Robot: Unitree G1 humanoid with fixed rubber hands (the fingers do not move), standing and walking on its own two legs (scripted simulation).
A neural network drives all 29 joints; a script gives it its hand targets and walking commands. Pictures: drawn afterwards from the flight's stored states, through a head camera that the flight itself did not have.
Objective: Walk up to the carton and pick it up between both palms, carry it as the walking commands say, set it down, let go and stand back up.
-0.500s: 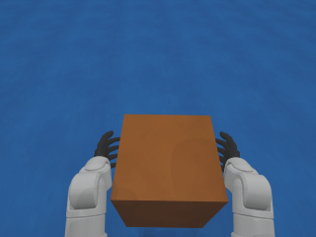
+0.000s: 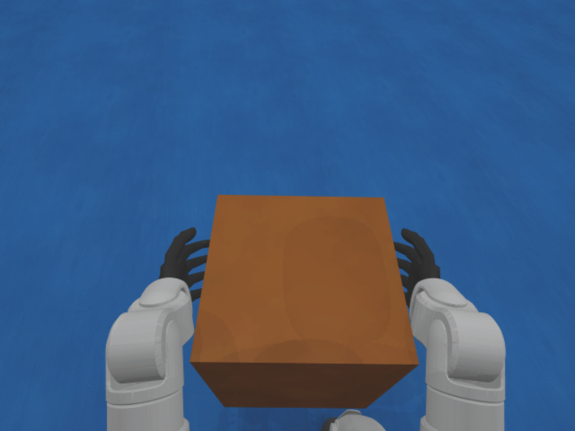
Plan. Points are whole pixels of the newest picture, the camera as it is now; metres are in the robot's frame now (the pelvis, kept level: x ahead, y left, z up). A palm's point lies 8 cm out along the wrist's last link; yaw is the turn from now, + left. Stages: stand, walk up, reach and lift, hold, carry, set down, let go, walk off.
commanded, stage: carry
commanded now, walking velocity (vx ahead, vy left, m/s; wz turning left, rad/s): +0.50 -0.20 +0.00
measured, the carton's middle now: (297, 310) +0.27 -0.01 +0.02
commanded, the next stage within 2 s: none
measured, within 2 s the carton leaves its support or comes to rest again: neither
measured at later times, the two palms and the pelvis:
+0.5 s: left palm (251, 136) +0.57 +0.06 +0.08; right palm (414, 132) +0.59 -0.24 +0.09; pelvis +0.32 -0.10 -0.01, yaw +3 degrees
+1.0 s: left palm (296, 55) +0.90 -0.03 +0.07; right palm (418, 57) +0.90 -0.33 +0.08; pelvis +0.63 -0.18 -0.02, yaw +1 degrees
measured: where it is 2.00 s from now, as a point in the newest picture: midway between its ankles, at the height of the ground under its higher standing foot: (324, 275)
